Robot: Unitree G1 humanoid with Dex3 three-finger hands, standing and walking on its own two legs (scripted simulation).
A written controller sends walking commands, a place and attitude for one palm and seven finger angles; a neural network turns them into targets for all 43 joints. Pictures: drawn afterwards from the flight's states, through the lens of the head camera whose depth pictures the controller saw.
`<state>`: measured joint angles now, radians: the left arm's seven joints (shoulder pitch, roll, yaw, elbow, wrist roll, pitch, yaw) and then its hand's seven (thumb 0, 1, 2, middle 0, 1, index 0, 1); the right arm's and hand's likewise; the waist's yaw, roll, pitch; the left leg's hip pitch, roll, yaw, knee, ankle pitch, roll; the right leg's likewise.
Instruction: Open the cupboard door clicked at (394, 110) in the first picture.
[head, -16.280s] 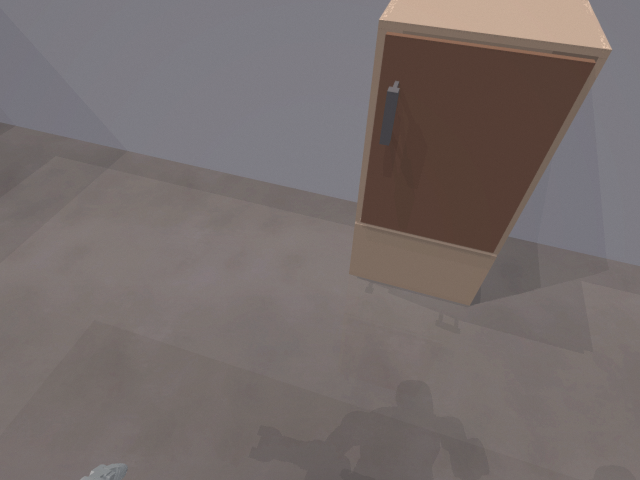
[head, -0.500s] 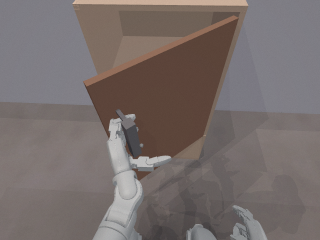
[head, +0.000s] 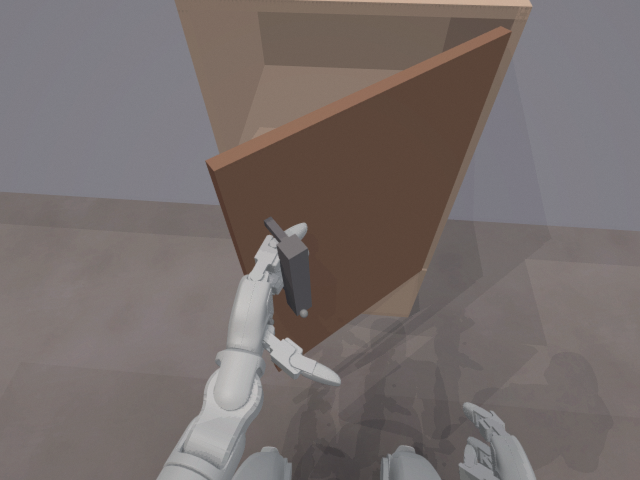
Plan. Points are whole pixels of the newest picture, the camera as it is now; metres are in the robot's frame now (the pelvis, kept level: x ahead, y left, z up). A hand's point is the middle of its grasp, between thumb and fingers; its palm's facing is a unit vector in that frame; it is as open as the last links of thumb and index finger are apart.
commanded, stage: slide the hand sideways off the handle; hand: left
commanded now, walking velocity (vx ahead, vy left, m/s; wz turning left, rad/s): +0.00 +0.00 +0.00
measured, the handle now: (286, 267) +0.37 +0.07 +0.05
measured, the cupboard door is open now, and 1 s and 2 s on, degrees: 41 43 43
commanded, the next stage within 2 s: draw the hand back to the body in 1.04 s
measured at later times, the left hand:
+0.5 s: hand (291, 340) +0.27 +0.05 +0.05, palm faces -0.12 -0.99 -0.01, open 16.1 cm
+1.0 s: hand (235, 373) +0.23 +0.11 +0.05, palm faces -0.04 -1.00 -0.04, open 16.1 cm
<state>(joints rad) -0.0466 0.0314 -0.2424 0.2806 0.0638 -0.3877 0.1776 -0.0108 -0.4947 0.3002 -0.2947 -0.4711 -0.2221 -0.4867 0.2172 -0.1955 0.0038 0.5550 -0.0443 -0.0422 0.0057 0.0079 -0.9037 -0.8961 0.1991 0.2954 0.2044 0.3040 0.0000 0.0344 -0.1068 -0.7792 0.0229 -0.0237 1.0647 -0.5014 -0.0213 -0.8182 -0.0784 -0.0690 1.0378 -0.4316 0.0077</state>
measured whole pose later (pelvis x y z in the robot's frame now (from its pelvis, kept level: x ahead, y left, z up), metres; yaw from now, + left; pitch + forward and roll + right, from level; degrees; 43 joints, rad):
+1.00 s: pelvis +0.02 -0.02 -0.01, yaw +0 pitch +14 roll +0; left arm 0.47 0.13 -0.03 -0.16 -0.13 -0.36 -0.11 -0.01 -0.50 0.30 -0.17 -0.31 -0.19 -0.31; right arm 0.26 -0.23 -0.01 0.42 0.00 -0.08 -0.03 0.01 -0.90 -0.90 0.20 0.30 0.20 0.30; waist 0.00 0.03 -0.13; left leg -0.81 0.04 -0.03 1.14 -0.57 -0.05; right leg -0.86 -0.06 -0.07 1.13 -0.50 -0.01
